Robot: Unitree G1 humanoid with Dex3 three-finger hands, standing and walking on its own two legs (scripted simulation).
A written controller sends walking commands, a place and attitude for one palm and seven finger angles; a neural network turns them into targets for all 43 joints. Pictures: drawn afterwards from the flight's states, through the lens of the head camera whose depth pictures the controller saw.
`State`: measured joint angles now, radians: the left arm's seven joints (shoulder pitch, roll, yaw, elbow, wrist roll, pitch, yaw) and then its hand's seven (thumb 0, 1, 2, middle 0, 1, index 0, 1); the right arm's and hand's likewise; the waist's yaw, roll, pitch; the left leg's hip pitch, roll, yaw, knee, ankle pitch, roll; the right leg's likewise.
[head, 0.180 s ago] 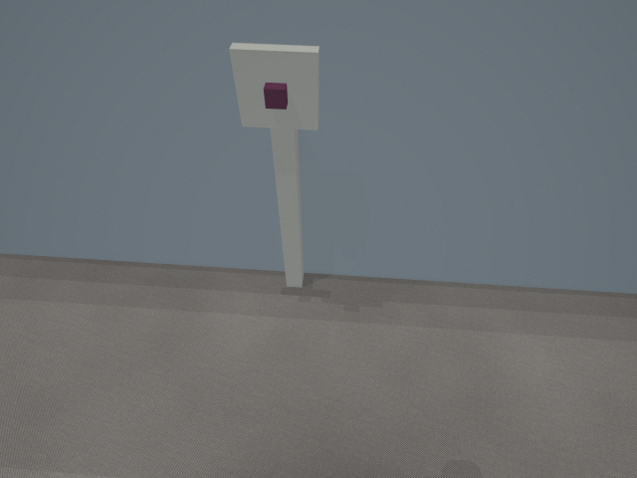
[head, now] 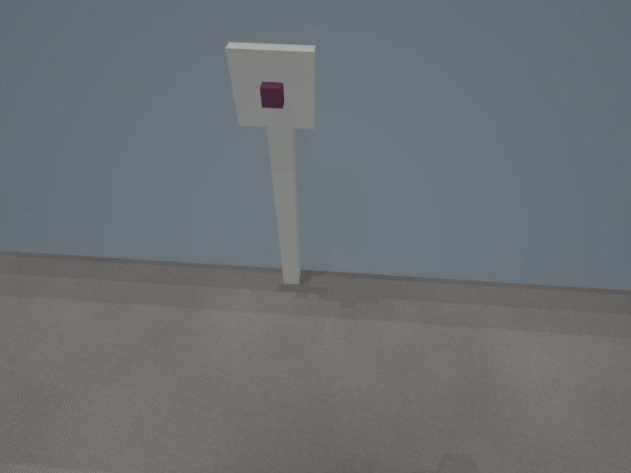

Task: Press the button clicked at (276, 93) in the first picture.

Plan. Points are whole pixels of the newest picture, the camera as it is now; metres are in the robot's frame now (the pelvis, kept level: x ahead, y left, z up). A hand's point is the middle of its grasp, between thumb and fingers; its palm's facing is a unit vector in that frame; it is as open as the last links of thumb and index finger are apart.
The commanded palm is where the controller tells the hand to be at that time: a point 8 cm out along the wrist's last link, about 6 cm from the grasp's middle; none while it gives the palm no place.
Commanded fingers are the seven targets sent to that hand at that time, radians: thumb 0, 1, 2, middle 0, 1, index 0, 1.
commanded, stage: stand and wait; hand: left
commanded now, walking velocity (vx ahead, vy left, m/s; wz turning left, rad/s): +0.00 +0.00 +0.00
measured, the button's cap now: (272, 94) +0.83 +0.14 +0.04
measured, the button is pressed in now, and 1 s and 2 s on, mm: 0 0 0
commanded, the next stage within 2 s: look at it before walking up in 0.06 s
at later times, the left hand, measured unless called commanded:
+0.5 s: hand out of the picture +0.04 +0.19 -0.17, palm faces +0.00 -0.97 -0.24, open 7.4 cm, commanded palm none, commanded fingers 0.00 0.90 0.90 -0.20 -0.30 -0.20 -0.30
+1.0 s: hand out of the picture +0.04 +0.17 -0.18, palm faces +0.01 -0.98 -0.20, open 7.4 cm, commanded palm none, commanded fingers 0.00 0.90 0.90 -0.20 -0.30 -0.20 -0.30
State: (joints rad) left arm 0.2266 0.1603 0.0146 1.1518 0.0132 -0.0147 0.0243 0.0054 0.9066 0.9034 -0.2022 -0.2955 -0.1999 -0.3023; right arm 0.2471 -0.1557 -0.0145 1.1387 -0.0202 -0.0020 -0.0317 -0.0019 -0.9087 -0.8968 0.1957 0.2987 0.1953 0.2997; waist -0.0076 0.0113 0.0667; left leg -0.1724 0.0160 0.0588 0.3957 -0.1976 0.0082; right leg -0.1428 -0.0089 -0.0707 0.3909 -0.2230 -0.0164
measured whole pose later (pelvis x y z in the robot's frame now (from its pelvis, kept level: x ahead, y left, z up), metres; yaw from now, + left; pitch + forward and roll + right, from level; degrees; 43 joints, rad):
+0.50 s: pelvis +0.01 -0.01 +0.00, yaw +0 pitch -1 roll +0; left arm 0.19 0.20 0.01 1.15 0.01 -0.02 0.02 0.01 0.91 0.90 -0.20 -0.30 -0.20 -0.30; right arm 0.20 -0.20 -0.01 1.14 -0.02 0.00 -0.03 0.00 -0.91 -0.90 0.20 0.30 0.20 0.30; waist -0.01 0.02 0.06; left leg -0.14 0.02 0.06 0.36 -0.19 0.00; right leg -0.11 0.00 -0.07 0.36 -0.22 -0.02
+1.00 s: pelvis +0.04 -0.01 -0.01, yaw -1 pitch -1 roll +0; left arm 0.25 0.18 0.03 1.16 0.02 0.00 0.00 0.01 0.91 0.90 -0.20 -0.30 -0.20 -0.30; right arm 0.26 -0.18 -0.01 1.15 -0.03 0.01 -0.02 0.00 -0.91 -0.90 0.19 0.30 0.19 0.30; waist -0.01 0.01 0.03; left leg -0.16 0.04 0.06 0.47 -0.30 -0.01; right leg -0.12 0.01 -0.06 0.45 -0.31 -0.04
